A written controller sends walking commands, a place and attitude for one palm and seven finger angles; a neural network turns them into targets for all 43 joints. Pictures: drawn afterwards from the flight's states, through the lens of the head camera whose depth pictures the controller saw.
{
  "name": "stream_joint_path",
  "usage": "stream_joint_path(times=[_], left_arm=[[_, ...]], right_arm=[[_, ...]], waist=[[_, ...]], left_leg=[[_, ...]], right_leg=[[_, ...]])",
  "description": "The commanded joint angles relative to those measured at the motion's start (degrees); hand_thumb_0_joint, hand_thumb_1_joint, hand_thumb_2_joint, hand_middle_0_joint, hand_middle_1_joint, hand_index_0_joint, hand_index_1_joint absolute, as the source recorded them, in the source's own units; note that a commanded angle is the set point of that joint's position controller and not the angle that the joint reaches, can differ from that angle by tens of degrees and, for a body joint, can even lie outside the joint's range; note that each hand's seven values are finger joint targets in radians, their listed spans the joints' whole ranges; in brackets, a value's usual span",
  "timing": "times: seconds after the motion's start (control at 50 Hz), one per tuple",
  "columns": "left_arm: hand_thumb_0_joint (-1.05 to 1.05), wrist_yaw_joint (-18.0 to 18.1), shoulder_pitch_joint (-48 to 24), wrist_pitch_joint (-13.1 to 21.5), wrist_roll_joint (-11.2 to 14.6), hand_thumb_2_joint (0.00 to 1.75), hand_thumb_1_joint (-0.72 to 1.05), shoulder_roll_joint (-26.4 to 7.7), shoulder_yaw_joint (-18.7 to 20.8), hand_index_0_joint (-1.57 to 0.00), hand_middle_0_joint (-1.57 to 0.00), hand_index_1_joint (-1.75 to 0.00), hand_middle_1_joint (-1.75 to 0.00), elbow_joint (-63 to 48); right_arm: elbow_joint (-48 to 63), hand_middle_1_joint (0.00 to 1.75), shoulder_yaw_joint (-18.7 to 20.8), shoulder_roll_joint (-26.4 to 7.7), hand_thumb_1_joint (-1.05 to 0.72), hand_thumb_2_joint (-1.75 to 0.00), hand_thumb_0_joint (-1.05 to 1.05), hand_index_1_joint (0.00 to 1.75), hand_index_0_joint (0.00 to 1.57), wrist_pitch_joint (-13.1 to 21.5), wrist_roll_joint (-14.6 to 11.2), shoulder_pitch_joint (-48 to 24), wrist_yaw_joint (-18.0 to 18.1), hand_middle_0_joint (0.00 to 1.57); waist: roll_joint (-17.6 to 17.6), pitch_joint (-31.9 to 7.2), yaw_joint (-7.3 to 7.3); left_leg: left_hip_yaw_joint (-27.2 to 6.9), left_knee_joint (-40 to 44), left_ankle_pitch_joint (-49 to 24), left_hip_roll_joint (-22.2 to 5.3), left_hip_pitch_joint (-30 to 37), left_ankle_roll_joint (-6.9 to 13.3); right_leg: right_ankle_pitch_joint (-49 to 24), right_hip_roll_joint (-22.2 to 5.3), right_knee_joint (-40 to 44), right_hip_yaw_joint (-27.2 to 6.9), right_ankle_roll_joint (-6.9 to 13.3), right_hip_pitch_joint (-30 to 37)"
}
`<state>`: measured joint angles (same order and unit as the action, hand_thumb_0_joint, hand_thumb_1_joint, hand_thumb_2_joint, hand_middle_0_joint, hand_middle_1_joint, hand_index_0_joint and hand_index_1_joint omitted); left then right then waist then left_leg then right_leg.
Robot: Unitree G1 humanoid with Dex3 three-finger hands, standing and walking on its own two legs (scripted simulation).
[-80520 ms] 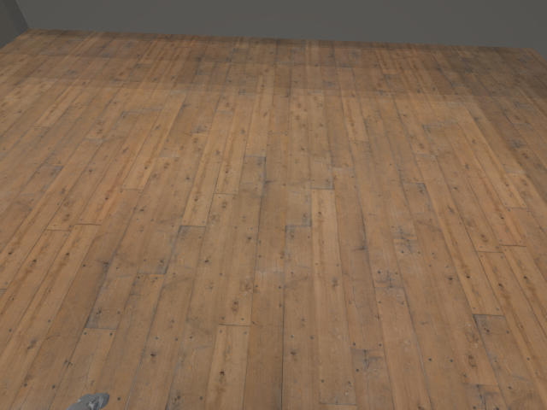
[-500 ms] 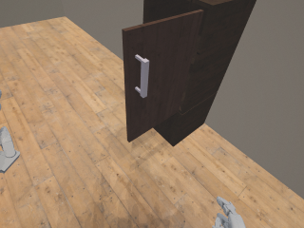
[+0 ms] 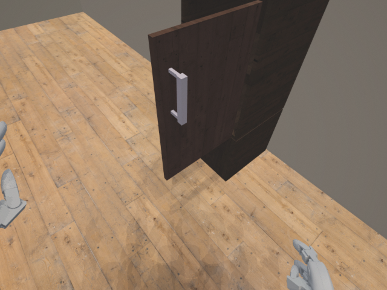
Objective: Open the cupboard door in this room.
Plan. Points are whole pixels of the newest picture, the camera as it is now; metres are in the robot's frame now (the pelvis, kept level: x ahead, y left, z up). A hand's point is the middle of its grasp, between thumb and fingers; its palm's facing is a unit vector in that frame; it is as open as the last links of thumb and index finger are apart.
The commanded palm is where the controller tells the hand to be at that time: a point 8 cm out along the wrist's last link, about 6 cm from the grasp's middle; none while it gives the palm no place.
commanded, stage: stop stepping back and stand still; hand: left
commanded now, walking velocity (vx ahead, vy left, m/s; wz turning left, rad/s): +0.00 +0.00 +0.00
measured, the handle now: (177, 97) +0.58 +0.08 +0.07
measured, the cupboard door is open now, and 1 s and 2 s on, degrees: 90 90 90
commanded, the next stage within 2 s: let the arm hang, fingers relaxed in 0.04 s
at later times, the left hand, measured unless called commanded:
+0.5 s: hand out of the picture -0.01 +0.18 -0.18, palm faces +0.07 -0.98 -0.18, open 6.9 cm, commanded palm none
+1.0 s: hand out of the picture -0.06 +0.17 -0.17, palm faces +0.10 -0.98 -0.16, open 7.3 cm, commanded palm none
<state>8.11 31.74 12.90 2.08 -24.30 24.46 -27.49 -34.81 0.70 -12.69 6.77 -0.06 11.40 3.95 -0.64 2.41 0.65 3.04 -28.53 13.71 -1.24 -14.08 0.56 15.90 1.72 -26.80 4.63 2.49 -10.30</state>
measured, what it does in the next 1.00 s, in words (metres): stands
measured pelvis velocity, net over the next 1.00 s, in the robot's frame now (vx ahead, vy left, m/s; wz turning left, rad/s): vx -0.03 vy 0.02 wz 0.04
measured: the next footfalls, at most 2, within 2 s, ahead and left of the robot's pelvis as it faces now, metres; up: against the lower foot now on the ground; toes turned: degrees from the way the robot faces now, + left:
none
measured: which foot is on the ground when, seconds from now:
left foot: down 0.00-1.00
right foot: down 0.00-1.00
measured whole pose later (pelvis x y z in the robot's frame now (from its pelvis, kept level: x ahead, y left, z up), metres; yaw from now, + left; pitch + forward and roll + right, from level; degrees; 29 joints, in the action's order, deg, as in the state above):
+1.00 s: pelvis -0.03 +0.02 +0.00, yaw +2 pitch -2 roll +0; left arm 1.7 18.6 -0.1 -0.6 -5.6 0.9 65.9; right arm -65.4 -0.6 -5.2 -1.4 1.7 18.4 1.5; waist 1.3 1.4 0.4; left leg 1.8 -25.3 9.3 1.6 -14.4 2.4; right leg 13.5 -0.9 -26.0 6.0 1.3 -11.0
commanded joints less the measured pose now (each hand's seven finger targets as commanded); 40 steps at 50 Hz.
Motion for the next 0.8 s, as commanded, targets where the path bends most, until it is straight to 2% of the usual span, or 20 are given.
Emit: stream_joint_path(times=[0.0, 0.06, 0.1, 0.12, 0.14, 0.16, 0.18, 0.2, 0.22, 0.24, 0.26, 0.28, 0.34, 0.38, 0.44, 0.54, 0.58, 0.68, 0.78], left_arm=[[0.00, 1.19, 2.07, 2.96, 0.83, 0.90, 0.90, -8.55, 6.70, -0.20, -0.20, -0.30, -0.30, -10.13], [0.00, 1.13, 1.49, 2.40, 1.08, 0.90, 0.90, -9.44, 7.00, -0.20, -0.20, -0.30, -0.30, -10.20], [0.00, 1.09, 1.00, 2.09, 1.16, 0.90, 0.90, -8.58, 6.11, -0.20, -0.20, -0.30, -0.30, -9.71], [0.00, -6.60, -6.16, -6.14, -4.36, 0.90, 0.90, 0.65, -18.51, -0.20, -0.20, -0.30, -0.30, 34.15], [0.00, -7.80, -6.52, -10.71, -3.97, 0.90, 0.90, 1.77, -17.00, -0.20, -0.20, -0.30, -0.30, 36.31], [0.00, -7.99, -8.15, -11.47, -4.25, 0.90, 0.90, 3.28, -18.13, -0.20, -0.20, -0.30, -0.30, 38.26], [0.00, -8.13, -9.77, -11.83, -4.15, 0.90, 0.90, 3.21, -18.61, -0.20, -0.20, -0.30, -0.30, 41.00], [0.00, -8.15, -10.98, -11.81, -4.24, 0.90, 0.90, 2.65, -18.84, -0.20, -0.20, -0.30, -0.30, 44.42], [0.00, -8.13, -12.48, -11.73, -4.32, 0.90, 0.90, 2.20, -19.12, -0.20, -0.20, -0.30, -0.30, 48.18], [0.00, -8.08, -14.33, -11.68, -4.30, 0.90, 0.90, 2.08, -19.48, -0.20, -0.20, -0.30, -0.30, 52.22], [0.00, -7.90, -16.23, -12.00, -4.13, 0.90, 0.90, 2.32, -20.13, -0.20, -0.20, -0.30, -0.30, 56.03], [0.00, -7.67, -17.10, -12.46, -3.81, 0.90, 0.90, 3.39, -20.98, -0.20, -0.20, -0.30, -0.30, 60.13], [0.00, -7.15, -18.57, -13.00, -3.18, 0.90, 0.90, 4.20, -22.39, -0.20, -0.20, -0.30, -0.30, 70.43], [0.00, -6.92, -17.22, -12.88, -2.94, 0.90, 0.90, 4.82, -22.66, -0.20, -0.20, -0.30, -0.30, 76.36], [0.00, -6.72, -14.75, -12.67, -2.72, 0.90, 0.90, 7.03, -22.09, -0.20, -0.20, -0.30, -0.30, 82.58], [0.00, -6.71, -13.14, -12.72, -2.51, 0.90, 0.90, 8.41, -22.85, -0.20, -0.20, -0.30, -0.30, 88.78], [0.00, -6.62, -12.18, -12.74, -2.50, 0.90, 0.90, 8.96, -22.93, -0.20, -0.20, -0.30, -0.30, 90.27], [0.00, -6.31, -9.92, -12.90, -2.51, 0.90, 0.90, 10.51, -22.93, -0.20, -0.20, -0.30, -0.30, 92.50], [0.00, -6.02, -8.37, -12.88, -2.62, 0.90, 0.90, 11.67, -22.79, -0.20, -0.20, -0.30, -0.30, 93.18]], right_arm=[[8.07, 0.30, 1.91, -6.29, -0.90, -0.90, 0.00, 0.30, 0.20, 2.92, -0.58, -2.96, 0.18, 0.20], [8.20, 0.30, 1.79, -6.39, -0.90, -0.90, 0.00, 0.30, 0.20, 2.74, -0.40, -3.52, 0.34, 0.20], [8.38, 0.30, 1.60, -6.25, -0.90, -0.90, 0.00, 0.30, 0.20, 2.56, -0.41, -3.67, 0.49, 0.20], [-5.28, 0.30, 3.93, -15.63, -0.90, -0.90, 0.00, 0.30, 0.20, 4.79, -0.66, -7.77, -4.70, 0.20], [-5.98, 0.30, 4.25, -13.28, -0.90, -0.90, 0.00, 0.30, 0.20, 0.75, -0.20, -2.59, -4.60, 0.20], [-6.42, 0.30, 3.72, -11.94, -0.90, -0.90, 0.00, 0.30, 0.20, -0.38, 0.46, -1.38, -4.26, 0.20], [-6.02, 0.30, 2.82, -12.16, -0.90, -0.90, 0.00, 0.30, 0.20, -1.57, 0.75, -1.80, -4.03, 0.20], [-6.32, 0.30, 2.22, -12.03, -0.90, -0.90, 0.00, 0.30, 0.20, -2.27, 1.06, -3.01, -3.91, 0.20], [-7.08, 0.30, 1.86, -11.74, -0.90, -0.90, 0.00, 0.30, 0.20, -2.76, 1.27, -3.66, -3.85, 0.20], [-8.17, 0.30, 1.65, -11.21, -0.90, -0.90, 0.00, 0.30, 0.20, -3.37, 1.36, -3.64, -3.84, 0.20], [-9.40, 0.30, 1.25, -9.96, -0.90, -0.90, 0.00, 0.30, 0.20, -4.18, 1.34, -3.12, -3.92, 0.20], [-11.11, 0.30, 0.65, -7.95, -0.90, -0.90, 0.00, 0.30, 0.20, -5.08, 1.58, -2.66, -3.94, 0.20], [-15.26, 0.30, -0.48, -6.58, -0.90, -0.90, 0.00, 0.30, 0.20, -6.48, 1.81, -2.49, -3.74, 0.20], [-17.95, 0.30, -0.72, -6.14, -0.90, -0.90, 0.00, 0.30, 0.20, -6.63, 1.59, -2.15, -3.35, 0.20], [-21.53, 0.30, -0.76, -3.77, -0.90, -0.90, 0.00, 0.30, 0.20, -6.92, 1.63, 0.18, -2.74, 0.20], [-25.96, 0.30, -0.65, -2.32, -0.90, -0.90, 0.00, 0.30, 0.20, -7.58, 1.39, 4.96, -2.34, 0.20], [-27.12, 0.30, -0.57, -1.87, -0.90, -0.90, 0.00, 0.30, 0.20, -7.65, 1.35, 6.86, -2.23, 0.20], [-28.75, 0.30, -0.52, -0.51, -0.90, -0.90, 0.00, 0.30, 0.20, -7.78, 1.40, 9.74, -1.98, 0.20], [-29.64, 0.30, -0.45, 0.78, -0.90, -0.90, 0.00, 0.30, 0.20, -7.54, 1.43, 10.96, -1.91, 0.20]], waist=[[4.65, -9.92, -0.41], [2.97, -9.32, -0.56], [2.73, -8.89, -0.39], [3.63, -3.92, 1.84], [4.69, -7.55, 0.86], [1.56, -8.43, 0.25], [-0.67, -7.84, -0.24], [-4.83, -7.48, -0.97], [-8.50, -7.37, -1.20], [-11.54, -7.58, -0.83], [-10.66, -6.35, -0.27], [-8.26, -5.40, 0.06], [1.76, -2.77, -0.08], [3.96, -2.43, -0.70], [10.03, -2.68, -0.81], [4.67, 1.24, -0.31], [2.17, 1.41, -0.14], [0.09, 3.15, -0.16], [0.45, 3.63, -0.37]], left_leg=[[-5.28, 3.54, -18.74, -4.61, 1.29, 0.40], [-5.15, 4.13, -15.10, -3.93, 1.30, 0.16], [-4.97, 4.41, -13.59, -3.74, 1.63, 0.29], [-6.86, -3.56, -19.89, -5.33, -3.67, 0.97], [-6.58, -1.35, -20.34, -5.92, -0.38, 1.08], [-8.19, -0.59, -19.55, -7.01, -1.94, 2.54], [-10.78, 1.33, -17.18, -7.96, -5.28, 4.11], [-11.98, 1.87, -15.98, -7.92, -6.80, 4.74], [-11.33, 1.27, -14.78, -6.67, -6.29, 4.20], [-9.80, 0.11, -14.27, -5.04, -3.93, 3.18], [-8.54, -0.28, -13.46, -3.57, -2.10, 2.24], [-7.61, 0.05, -12.30, -2.86, -0.65, 1.72], [-8.42, 5.04, -9.71, -3.34, -0.02, 1.52], [-8.90, 7.07, -6.91, -3.79, -1.00, 1.61], [-8.43, 8.23, -2.25, -3.29, -1.46, 1.31], [-8.38, 9.53, 2.54, -3.30, -1.70, 1.30], [-8.39, 9.52, 2.58, -3.37, -1.00, 1.46], [-8.54, 9.98, 4.29, -3.32, -1.82, 1.84], [-8.66, 10.66, 4.70, -3.42, -2.72, 2.07]], right_leg=[[-20.77, -5.17, 2.64, -7.01, -1.88, 6.60], [-18.69, -5.33, 4.25, -7.54, -1.85, 5.17], [-17.16, -5.44, 4.94, -7.79, -1.91, 4.31], [-20.76, -9.82, -3.00, -3.33, -0.40, -4.33], [-15.89, -8.85, -2.63, -5.93, 0.20, -5.29], [-11.11, -7.19, -4.02, -4.57, -0.03, -4.66], [-7.30, -6.27, -4.88, -4.10, -0.42, -2.85], [-6.84, -6.08, -4.09, -4.64, -0.47, -0.96], [-8.03, -7.03, -2.00, -5.73, -0.09, -0.26], [-10.04, -8.48, -0.28, -7.08, 0.65, -1.18], [-9.95, -9.92, 0.89, -7.86, 1.59, -3.04], [-9.00, -10.75, 2.05, -8.34, 1.82, -4.22], [-3.76, -8.74, 3.79, -7.81, 0.75, -3.05], [-2.22, -8.10, 5.32, -7.33, 0.11, -0.21], [-1.16, -8.41, 7.62, -7.34, 0.80, 1.96], [3.33, -8.36, 9.99, -6.46, 0.91, -0.74], [4.44, -8.26, 10.15, -5.94, 0.77, -1.45], [6.76, -7.85, 9.68, -5.68, 0.66, -3.06], [5.98, -7.69, 8.37, -5.30, 0.46, -3.35]])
